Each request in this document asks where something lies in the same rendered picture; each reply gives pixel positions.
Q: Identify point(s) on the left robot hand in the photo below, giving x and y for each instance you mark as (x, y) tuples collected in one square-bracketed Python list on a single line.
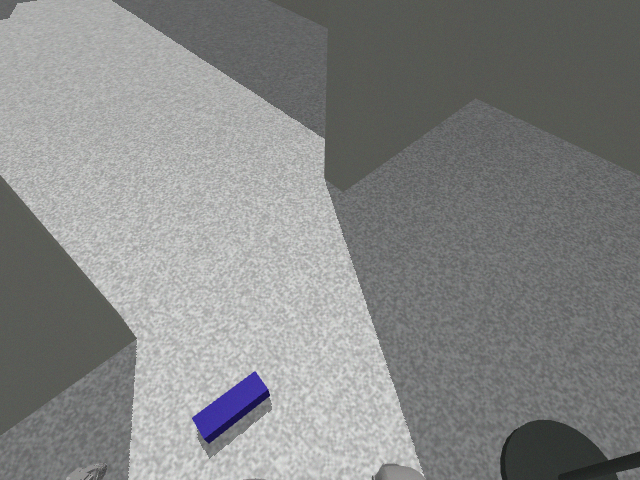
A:
[(92, 472)]

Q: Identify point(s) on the floor lamp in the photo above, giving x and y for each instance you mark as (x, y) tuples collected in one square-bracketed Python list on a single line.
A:
[(550, 450)]

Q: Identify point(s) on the carton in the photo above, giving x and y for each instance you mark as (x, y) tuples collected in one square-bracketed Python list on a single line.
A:
[(224, 412)]

